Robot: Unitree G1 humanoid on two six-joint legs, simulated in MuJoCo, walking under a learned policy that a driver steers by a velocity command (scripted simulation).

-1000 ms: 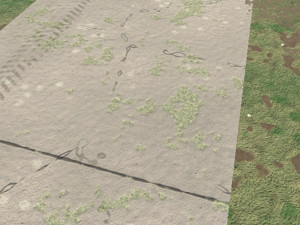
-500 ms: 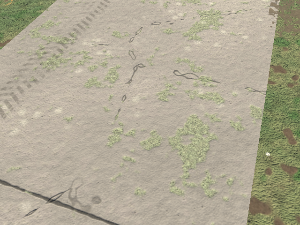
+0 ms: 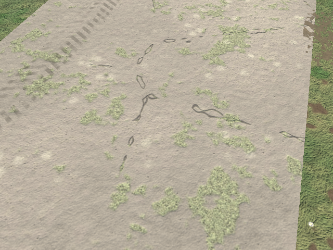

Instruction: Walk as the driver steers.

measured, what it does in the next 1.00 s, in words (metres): walks ahead, turning right: right foot, then left foot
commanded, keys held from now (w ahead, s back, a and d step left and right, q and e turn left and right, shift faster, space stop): w+e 0.88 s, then e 0.12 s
